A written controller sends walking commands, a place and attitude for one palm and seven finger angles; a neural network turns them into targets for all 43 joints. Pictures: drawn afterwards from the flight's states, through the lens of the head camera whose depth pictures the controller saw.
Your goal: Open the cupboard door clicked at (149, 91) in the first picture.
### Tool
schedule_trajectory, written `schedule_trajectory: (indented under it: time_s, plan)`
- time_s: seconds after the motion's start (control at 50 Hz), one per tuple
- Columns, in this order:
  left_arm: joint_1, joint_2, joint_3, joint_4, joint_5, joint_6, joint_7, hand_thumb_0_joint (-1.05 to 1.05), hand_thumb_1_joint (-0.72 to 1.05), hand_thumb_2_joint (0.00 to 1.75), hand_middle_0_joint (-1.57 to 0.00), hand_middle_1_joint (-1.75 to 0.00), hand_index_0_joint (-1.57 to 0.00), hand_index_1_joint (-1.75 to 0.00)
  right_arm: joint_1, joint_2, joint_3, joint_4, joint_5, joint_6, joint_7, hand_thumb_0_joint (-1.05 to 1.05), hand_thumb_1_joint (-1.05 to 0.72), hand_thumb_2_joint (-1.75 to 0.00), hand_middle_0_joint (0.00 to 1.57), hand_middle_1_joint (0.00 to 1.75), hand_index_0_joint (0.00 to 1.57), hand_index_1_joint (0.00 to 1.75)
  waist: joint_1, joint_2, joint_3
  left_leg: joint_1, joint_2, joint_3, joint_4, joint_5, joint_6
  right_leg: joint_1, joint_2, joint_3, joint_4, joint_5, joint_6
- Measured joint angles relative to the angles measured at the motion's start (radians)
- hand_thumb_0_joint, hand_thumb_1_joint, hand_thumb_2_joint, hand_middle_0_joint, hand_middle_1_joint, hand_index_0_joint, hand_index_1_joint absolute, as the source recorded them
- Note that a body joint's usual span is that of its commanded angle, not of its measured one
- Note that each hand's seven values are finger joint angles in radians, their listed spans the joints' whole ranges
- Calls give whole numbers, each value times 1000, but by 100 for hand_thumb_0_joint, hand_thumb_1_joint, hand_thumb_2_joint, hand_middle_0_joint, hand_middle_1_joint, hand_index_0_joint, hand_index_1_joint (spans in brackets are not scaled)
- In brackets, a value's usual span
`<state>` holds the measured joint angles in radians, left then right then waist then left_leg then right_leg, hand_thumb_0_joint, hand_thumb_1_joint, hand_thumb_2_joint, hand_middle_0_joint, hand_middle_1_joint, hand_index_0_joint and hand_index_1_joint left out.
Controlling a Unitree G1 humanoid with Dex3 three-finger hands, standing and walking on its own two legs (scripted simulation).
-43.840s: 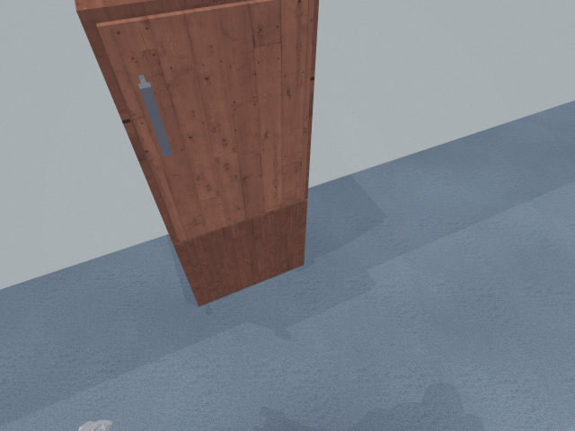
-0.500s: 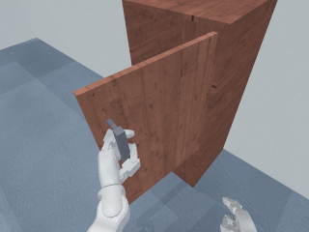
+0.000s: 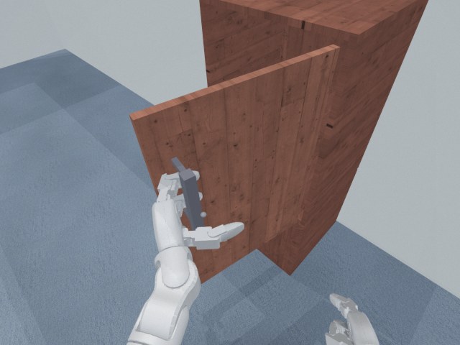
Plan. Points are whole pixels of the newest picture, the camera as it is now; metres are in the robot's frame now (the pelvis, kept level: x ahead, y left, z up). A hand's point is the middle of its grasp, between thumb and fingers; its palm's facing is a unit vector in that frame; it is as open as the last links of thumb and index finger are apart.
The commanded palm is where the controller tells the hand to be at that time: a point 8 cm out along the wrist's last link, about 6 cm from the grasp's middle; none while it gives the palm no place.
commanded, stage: open thumb and fingers to let go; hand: left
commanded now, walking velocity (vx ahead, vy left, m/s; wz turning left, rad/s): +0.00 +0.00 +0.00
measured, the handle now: (188, 197) +0.34 +0.11 +0.09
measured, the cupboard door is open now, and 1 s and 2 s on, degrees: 78 79 79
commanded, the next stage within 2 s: slide the hand sideways off the handle in 0.32 s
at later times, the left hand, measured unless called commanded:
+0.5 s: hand (201, 217) +0.30 +0.08 +0.10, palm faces +0.21 -0.98 -0.04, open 15.0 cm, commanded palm +0.26 +0.11 +0.09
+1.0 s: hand (191, 243) +0.25 +0.09 +0.09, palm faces -0.11 -0.99 -0.02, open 16.1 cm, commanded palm +0.22 +0.15 +0.09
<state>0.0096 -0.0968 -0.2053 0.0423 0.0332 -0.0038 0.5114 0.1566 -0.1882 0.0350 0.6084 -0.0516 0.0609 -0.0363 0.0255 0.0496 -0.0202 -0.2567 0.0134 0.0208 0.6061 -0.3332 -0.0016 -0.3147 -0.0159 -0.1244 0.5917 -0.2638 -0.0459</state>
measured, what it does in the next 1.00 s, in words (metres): stands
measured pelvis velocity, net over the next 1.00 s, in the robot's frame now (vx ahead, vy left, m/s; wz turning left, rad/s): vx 0.01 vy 0.01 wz -0.03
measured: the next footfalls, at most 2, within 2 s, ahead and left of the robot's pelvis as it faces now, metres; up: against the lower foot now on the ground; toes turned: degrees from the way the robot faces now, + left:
none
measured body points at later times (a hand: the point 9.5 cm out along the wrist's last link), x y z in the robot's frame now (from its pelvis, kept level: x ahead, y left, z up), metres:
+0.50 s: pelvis +0.00 +0.01 +0.00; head +0.00 +0.00 +0.45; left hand +0.28 +0.13 +0.10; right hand +0.19 -0.19 -0.10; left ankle -0.01 +0.12 -0.73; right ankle +0.04 -0.09 -0.73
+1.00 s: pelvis +0.01 +0.01 +0.00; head +0.00 -0.01 +0.45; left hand +0.25 +0.14 +0.09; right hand +0.18 -0.20 -0.08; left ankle -0.01 +0.12 -0.73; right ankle +0.04 -0.09 -0.73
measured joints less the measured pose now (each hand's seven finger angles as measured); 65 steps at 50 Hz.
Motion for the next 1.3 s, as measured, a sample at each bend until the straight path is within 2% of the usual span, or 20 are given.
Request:
schedule_trajectory:
  time_s: [0.16,0.28,0.44,0.46,0.48,0.54,0.6,0.64,0.7,0.8,0.9,1.04,1.16,1.3]
  plan:
    - [-16,-11,-19,14,14,8,25,-1,-44,33,-27,-102,-28,-102,15,6,-2,0,0,3,13,1,-90,-90,20,30,20,30,-3,-11,-7,-14,-9,13,9,-5,10,-20,-9,14,15,-3,10]
    - [-18,-7,-38,9,16,14,28,-1,-49,31,-25,-79,-26,-79,10,12,1,-1,1,12,18,1,-90,-90,20,30,20,30,-4,-13,-7,-17,-9,17,18,-13,14,-23,-9,19,18,-5,14]
    - [-33,-8,-49,13,18,21,33,-1,-50,31,-37,-66,-38,-66,-13,11,2,2,3,23,19,1,-90,-90,20,30,20,30,8,-13,-3,-23,-14,11,25,-15,18,-23,-14,13,20,-7,18]
    - [-30,-4,-48,11,30,18,15,-1,-50,31,-37,-64,-37,-65,-14,10,4,1,3,19,21,1,-90,-90,20,30,20,30,9,-15,0,-23,-16,10,25,-15,19,-24,-16,12,23,-8,19]
    - [-23,9,-44,5,39,9,-32,-1,-50,31,-37,-62,-35,-63,-9,9,5,-7,6,15,22,1,-91,-90,20,30,20,30,11,-17,2,-26,-19,9,27,-14,20,-27,-19,11,29,-10,19]
    - [-14,97,-32,-1,17,-39,-250,-1,-50,31,-32,-54,-26,-55,18,-3,12,-36,22,-10,10,1,-91,-90,20,30,20,30,24,-17,4,-34,-25,5,38,-17,23,-36,-27,8,47,-19,20]
    - [-23,179,-18,2,-69,-56,-451,-1,-50,30,-26,-45,-19,-47,37,-19,25,-47,46,-46,-3,1,-91,-90,20,30,20,30,26,-7,7,-36,-28,1,49,-21,25,-35,-31,4,54,-22,22]
    - [-27,196,-8,5,-123,-40,-520,-1,-50,30,-23,-41,-17,-42,41,-25,33,-48,58,-72,-7,1,-90,-90,20,30,20,30,21,-3,6,-38,-29,3,52,-22,25,-37,-32,6,56,-22,24]
    - [-10,181,6,-11,-153,-21,-532,-1,-50,30,-19,-36,-17,-38,46,-25,37,-52,64,-107,-1,1,-90,-90,20,30,20,30,13,-4,3,-40,-28,12,50,-21,25,-45,-31,16,59,-20,25]
    - [59,157,6,-72,-131,-20,-493,-1,-50,30,-19,-35,-19,-36,58,-16,39,-64,59,-136,20,1,-90,-90,20,30,20,30,5,-13,-6,-37,-23,31,44,-24,24,-55,-24,34,64,-22,24]
    - [141,170,21,-139,-120,-29,-490,-1,-50,30,-19,-34,-19,-34,63,-12,41,-71,56,-134,23,1,-90,-90,21,30,20,30,0,-18,-5,-23,-12,41,37,-29,18,-49,-11,44,60,-24,19]
    - [255,214,71,-230,-141,-44,-525,-1,-50,30,-19,-33,-19,-32,67,-23,32,-78,57,-148,13,1,-90,-90,21,30,20,30,-1,-13,-3,-18,1,34,34,-34,8,-41,1,37,52,-29,10]
    - [332,231,109,-280,-159,-72,-557,-1,-50,30,-18,-32,-18,-31,73,-42,19,-87,60,-189,4,1,-90,-90,20,30,20,30,4,-3,-7,-38,4,18,52,-45,2,-52,3,21,64,-42,4]
    - [379,260,154,-296,-188,-103,-623,-1,-50,30,-18,-32,-17,-31,77,-51,17,-84,62,-232,-8,1,-90,-90,20,30,20,30,8,2,-18,-63,9,5,77,-59,-4,-72,6,9,84,-59,-1]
